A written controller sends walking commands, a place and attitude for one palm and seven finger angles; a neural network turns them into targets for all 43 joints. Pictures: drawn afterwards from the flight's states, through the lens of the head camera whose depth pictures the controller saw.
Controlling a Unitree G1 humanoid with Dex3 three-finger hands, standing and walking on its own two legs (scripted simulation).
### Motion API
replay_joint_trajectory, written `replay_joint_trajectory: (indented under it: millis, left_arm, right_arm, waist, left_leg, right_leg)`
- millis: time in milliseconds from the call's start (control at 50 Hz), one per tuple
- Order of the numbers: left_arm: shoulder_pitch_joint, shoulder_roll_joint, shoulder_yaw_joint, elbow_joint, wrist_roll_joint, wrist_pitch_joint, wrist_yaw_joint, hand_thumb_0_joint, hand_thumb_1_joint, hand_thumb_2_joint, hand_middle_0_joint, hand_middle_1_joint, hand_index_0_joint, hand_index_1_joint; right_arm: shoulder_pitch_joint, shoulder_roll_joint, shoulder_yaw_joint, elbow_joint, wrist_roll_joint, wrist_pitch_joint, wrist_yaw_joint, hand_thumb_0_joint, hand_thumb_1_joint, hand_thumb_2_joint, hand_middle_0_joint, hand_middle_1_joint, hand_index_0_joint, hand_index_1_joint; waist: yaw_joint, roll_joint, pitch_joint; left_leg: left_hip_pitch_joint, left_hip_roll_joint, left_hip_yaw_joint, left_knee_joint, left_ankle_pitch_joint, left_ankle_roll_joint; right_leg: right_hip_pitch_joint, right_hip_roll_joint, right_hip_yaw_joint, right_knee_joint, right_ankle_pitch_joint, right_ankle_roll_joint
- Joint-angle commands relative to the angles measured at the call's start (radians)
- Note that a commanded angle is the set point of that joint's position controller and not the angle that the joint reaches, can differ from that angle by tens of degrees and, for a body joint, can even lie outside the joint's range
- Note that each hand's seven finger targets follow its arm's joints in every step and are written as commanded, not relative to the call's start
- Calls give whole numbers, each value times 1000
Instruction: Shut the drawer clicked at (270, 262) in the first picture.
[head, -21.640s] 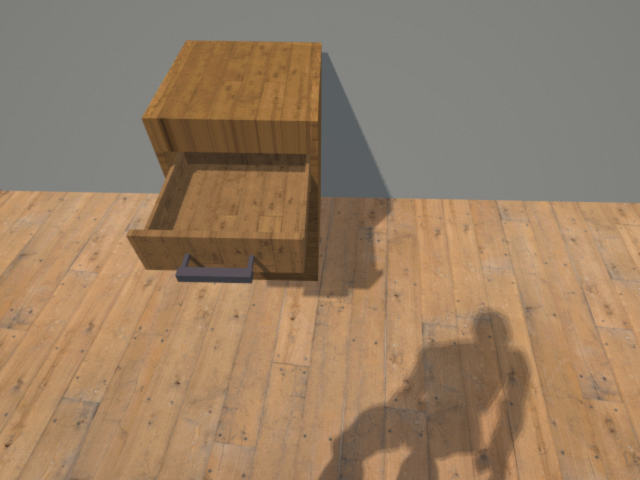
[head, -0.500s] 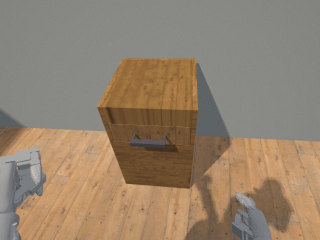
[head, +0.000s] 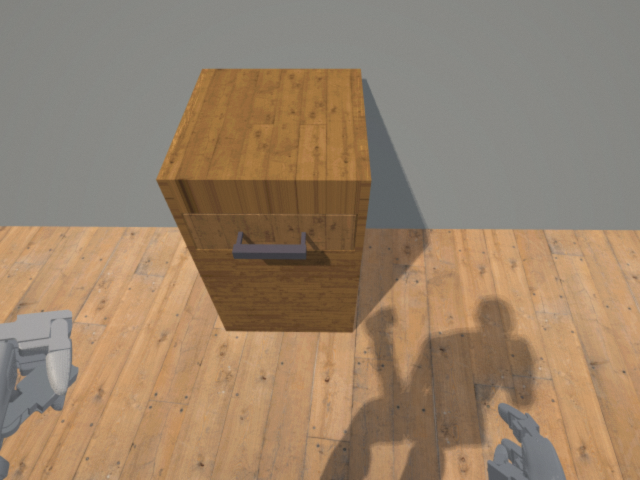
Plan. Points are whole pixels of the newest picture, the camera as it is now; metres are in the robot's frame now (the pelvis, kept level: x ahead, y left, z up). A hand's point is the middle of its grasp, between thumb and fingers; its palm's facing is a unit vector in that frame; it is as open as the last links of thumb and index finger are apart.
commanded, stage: step back with the hand held close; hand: left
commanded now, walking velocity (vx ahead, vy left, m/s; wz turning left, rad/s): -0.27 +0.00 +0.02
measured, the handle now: (270, 244) +0.63 +0.15 -0.23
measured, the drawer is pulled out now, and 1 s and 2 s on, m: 0.00 0.00 0.00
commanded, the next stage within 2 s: stop stepping back and stand still in 1.40 s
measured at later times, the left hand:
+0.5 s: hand out of the picture +0.13 +0.25 +0.16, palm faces +0.38 -0.79 -0.48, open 3.2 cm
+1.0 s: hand out of the picture +0.09 +0.27 +0.17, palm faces +0.41 -0.77 -0.49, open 3.2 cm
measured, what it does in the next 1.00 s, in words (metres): lifts its right foot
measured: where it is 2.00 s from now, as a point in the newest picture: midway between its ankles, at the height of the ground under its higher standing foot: outside the picture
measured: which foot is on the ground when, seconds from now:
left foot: down 0.00-1.00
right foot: down 0.00-0.84, up 0.86-1.00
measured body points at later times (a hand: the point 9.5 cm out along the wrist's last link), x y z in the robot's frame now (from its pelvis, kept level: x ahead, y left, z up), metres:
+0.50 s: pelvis -0.06 +0.00 -0.01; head -0.03 +0.02 +0.44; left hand +0.11 +0.29 +0.19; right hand +0.11 -0.23 -0.09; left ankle +0.01 +0.08 -0.74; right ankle +0.00 -0.11 -0.74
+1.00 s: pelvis -0.10 +0.01 -0.01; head -0.06 +0.05 +0.44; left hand +0.07 +0.31 +0.20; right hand +0.08 -0.22 -0.08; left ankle +0.01 +0.09 -0.74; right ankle -0.17 -0.13 -0.70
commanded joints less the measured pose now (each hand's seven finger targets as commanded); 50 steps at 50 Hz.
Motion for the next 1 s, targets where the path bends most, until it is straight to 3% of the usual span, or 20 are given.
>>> replay_joint_trajectory:
  millis: [0, 120, 200, 240, 320, 340, 440, 500, 520, 560, 660, 720, 740, 780, 820, 840, 860, 880, 920, 980]
  left_arm:
    - [2, 190, 203, -247, -15, -94, 47, 0, 900, 900, -1400, -1600, -1400, -1600]
    - [-31, 122, 151, -106, -13, -91, 39, 0, 900, 900, -1400, -1600, -1400, -1600]
    - [-74, 119, 127, -110, 2, -99, 43, 0, 900, 900, -1400, -1600, -1400, -1600]
    - [-106, 148, 137, -165, 12, -107, 49, 0, 900, 900, -1400, -1600, -1400, -1600]
    - [-119, 165, 144, -254, 18, -124, 65, 0, 900, 900, -1400, -1600, -1400, -1600]
    - [-120, 193, 170, -271, 21, -127, 71, 0, 900, 900, -1400, -1600, -1400, -1600]
    - [-77, 180, 200, -257, 33, -145, 67, 0, 900, 900, -1400, -1600, -1400, -1600]
    - [-51, 185, 226, -232, 30, -155, 58, 0, 900, 900, -1400, -1600, -1400, -1600]
    - [-52, 181, 227, -216, 32, -161, 52, 0, 900, 900, -1400, -1600, -1400, -1600]
    - [-43, 177, 224, -217, 25, -167, 46, 0, 900, 900, -1400, -1600, -1400, -1600]
    - [-49, 181, 206, -216, 11, -177, 49, 0, 900, 900, -1400, -1600, -1400, -1600]
    - [-54, 193, 210, -214, 6, -183, 65, 0, 900, 900, -1400, -1600, -1400, -1600]
    - [-63, 201, 213, -236, 6, -186, 70, 0, 900, 900, -1400, -1600, -1400, -1600]
    - [-50, 201, 218, -241, 15, -193, 72, 0, 900, 900, -1400, -1600, -1400, -1600]
    - [-52, 200, 238, -253, 26, -199, 66, 0, 900, 900, -1400, -1600, -1400, -1600]
    - [-75, 201, 237, -272, 34, -206, 58, 0, 900, 900, -1400, -1600, -1400, -1600]
    - [-90, 212, 256, -278, 42, -209, 57, 0, 900, 900, -1400, -1600, -1400, -1600]
    - [-117, 211, 263, -292, 42, -208, 58, 0, 900, 900, -1400, -1600, -1400, -1600]
    - [-108, 193, 244, -297, 32, -211, 55, 0, 900, 900, -1400, -1600, -1400, -1600]
    - [-43, 167, 211, -285, 5, -221, 43, 0, 900, 900, -1400, -1600, -1400, -1600]
  right_arm:
    - [-116, -85, -30, -176, -5, -64, -11, 0, -900, -900, 200, 300, 200, 300]
    - [-107, -95, -40, -147, -6, -61, -3, 0, -900, -900, 200, 300, 200, 300]
    - [-114, -96, -36, -154, -5, -68, 1, 0, -900, -900, 200, 300, 200, 300]
    - [-117, -105, -38, -159, -12, -73, 1, 0, -900, -900, 200, 300, 200, 300]
    - [-105, -98, -26, -168, -19, -84, -1, 0, -900, -900, 200, 300, 200, 300]
    - [-110, -100, -26, -168, -21, -86, -5, 0, -900, -900, 200, 300, 200, 300]
    - [-109, -98, -29, -176, -19, -101, -9, 0, -900, -900, 200, 300, 200, 300]
    - [-102, -93, -39, -168, -17, -106, -5, 0, -900, -900, 200, 300, 200, 300]
    - [-106, -97, -43, -166, -14, -109, -1, 0, -900, -900, 200, 300, 200, 300]
    - [-92, -95, -48, -148, -13, -110, 5, 0, -900, -900, 200, 300, 200, 300]
    - [-84, -87, -62, -129, -13, -102, 18, 0, -900, -900, 200, 300, 200, 300]
    - [-90, -80, -65, -119, -15, -89, 19, 0, -900, -900, 200, 300, 200, 300]
    - [-90, -87, -64, -121, -18, -89, 17, 0, -900, -900, 200, 300, 200, 300]
    - [-102, -81, -53, -125, -17, -92, 9, 0, -900, -900, 200, 300, 200, 300]
    - [-120, -94, -51, -141, -16, -111, -2, 0, -900, -900, 200, 300, 200, 300]
    - [-125, -90, -52, -146, -21, -121, -4, 0, -900, -900, 200, 300, 200, 300]
    - [-116, -93, -55, -142, -28, -128, -5, 0, -900, -900, 200, 300, 200, 300]
    - [-103, -91, -56, -135, -36, -134, -5, 0, -900, -900, 200, 300, 200, 300]
    - [-85, -82, -57, -120, -41, -151, 2, 0, -900, -900, 200, 300, 200, 300]
    - [-56, -70, -53, -72, -51, -175, 18, 0, -900, -900, 200, 300, 200, 300]
  waist:
    - [26, 69, -233]
    - [10, 6, -112]
    - [4, -58, -57]
    - [2, -74, -43]
    - [-1, -32, -71]
    - [1, -1, -86]
    - [11, 165, -132]
    - [11, 97, -150]
    - [8, 87, -130]
    - [4, 5, -159]
    - [-11, -103, -145]
    - [-17, -123, -129]
    - [-20, -75, -128]
    - [-19, -4, -123]
    - [-7, 139, -150]
    - [-4, 200, -155]
    - [-8, 222, -150]
    - [-12, 198, -132]
    - [-4, 121, -124]
    - [2, 101, -182]
  left_leg:
    - [-21, 141, -140, -73, 349, 7]
    - [-162, 167, -167, -135, 64, 21]
    - [-252, 136, -167, -125, -231, 30]
    - [-241, 114, -162, -87, -277, 26]
    - [-205, 112, -173, -78, -270, 27]
    - [-222, 126, -185, -107, -272, 30]
    - [-436, 211, -264, -246, -347, 65]
    - [-442, 194, -234, -173, -236, 65]
    - [-478, 191, -238, -170, -276, 70]
    - [-412, 165, -211, -104, -176, 53]
    - [-234, 80, -139, 73, -195, 5]
    - [-149, 62, -130, 136, -195, -9]
    - [-147, 73, -147, 103, -180, -4]
    - [-183, 131, -206, -34, -176, 26]
    - [-404, 273, -337, -236, -303, 86]
    - [-476, 331, -402, -315, -396, 107]
    - [-539, 370, -409, -359, -500, 130]
    - [-556, 377, -412, -358, -497, 141]
    - [-391, 348, -354, -270, -301, 130]
    - [-61, 298, -305, -230, -100, 86]
  right_leg:
    - [177, -59, 65, 47, 283, 0]
    - [132, -52, 85, 46, 111, -3]
    - [91, -76, 140, -38, -60, -10]
    - [33, -91, 172, -108, -178, -21]
    - [2, -90, 162, -116, -233, -25]
    - [32, -72, 148, -93, -203, -17]
    - [281, 22, 82, 165, 29, 12]
    - [301, 13, 114, 168, 157, 9]
    - [306, 13, 126, 179, 153, 6]
    - [267, -17, 163, 132, 221, -6]
    - [2, -148, 297, -71, -4, -79]
    - [-127, -183, 300, -144, -161, -102]
    - [-129, -168, 273, -124, -137, -98]
    - [-95, -72, 172, -14, -93, -47]
    - [142, 52, 83, 271, -16, 5]
    - [195, 82, 83, 386, -91, 14]
    - [225, 95, 104, 500, -150, 15]
    - [207, 100, 117, 564, -168, 15]
    - [97, 75, 122, 470, -233, 5]
    - [-46, 65, 79, 247, -330, -7]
